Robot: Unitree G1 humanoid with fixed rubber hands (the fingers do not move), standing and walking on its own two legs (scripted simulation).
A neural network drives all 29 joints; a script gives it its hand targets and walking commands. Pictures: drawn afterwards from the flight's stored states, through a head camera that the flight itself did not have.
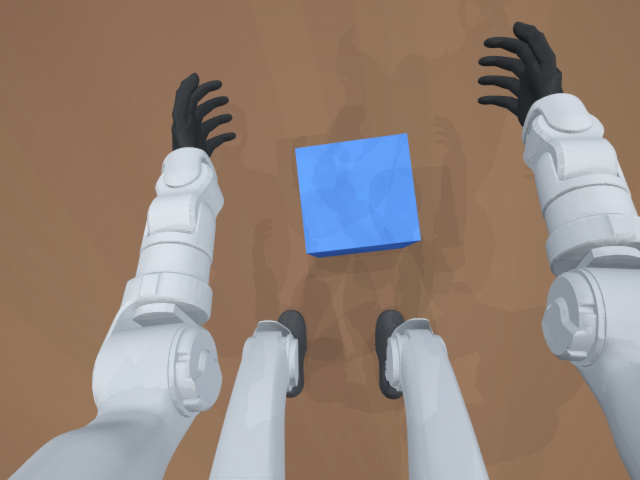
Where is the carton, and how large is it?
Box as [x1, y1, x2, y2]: [295, 133, 420, 257]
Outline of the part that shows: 406,133 295,148 306,253 317,257 398,248 420,240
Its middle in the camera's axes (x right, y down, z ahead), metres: +0.08 -0.09 +0.84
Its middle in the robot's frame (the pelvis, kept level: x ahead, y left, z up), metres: +0.48 -0.02 -0.50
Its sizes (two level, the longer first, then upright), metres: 0.210 0.200 0.250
